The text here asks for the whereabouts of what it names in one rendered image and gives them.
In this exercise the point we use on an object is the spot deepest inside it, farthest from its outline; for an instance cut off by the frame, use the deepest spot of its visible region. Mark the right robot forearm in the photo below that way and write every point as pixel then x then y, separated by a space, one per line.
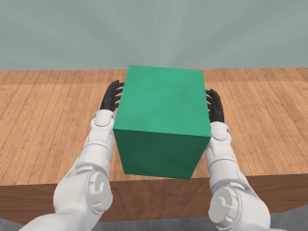
pixel 222 163

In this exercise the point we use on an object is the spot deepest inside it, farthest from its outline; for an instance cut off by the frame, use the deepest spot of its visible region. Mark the robot right upper arm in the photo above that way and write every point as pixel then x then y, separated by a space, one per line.
pixel 235 210

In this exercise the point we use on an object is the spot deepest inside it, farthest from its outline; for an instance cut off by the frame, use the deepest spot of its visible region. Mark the right robot hand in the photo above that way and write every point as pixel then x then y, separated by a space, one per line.
pixel 216 113

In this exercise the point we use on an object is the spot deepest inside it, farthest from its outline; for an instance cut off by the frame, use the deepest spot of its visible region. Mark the robot left upper arm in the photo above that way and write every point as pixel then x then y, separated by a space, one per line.
pixel 79 203

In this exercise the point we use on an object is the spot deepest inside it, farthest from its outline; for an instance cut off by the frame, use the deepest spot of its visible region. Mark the carton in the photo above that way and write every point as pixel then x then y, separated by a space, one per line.
pixel 162 125

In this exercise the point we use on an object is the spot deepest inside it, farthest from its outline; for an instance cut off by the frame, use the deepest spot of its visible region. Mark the left robot forearm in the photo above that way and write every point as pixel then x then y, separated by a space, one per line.
pixel 98 147

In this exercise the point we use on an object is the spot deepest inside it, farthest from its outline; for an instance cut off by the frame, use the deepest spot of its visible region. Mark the left robot hand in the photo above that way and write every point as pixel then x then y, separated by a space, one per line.
pixel 110 98

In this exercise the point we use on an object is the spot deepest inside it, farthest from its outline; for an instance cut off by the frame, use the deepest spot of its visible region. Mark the pedestal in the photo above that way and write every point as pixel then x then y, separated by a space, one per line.
pixel 45 119

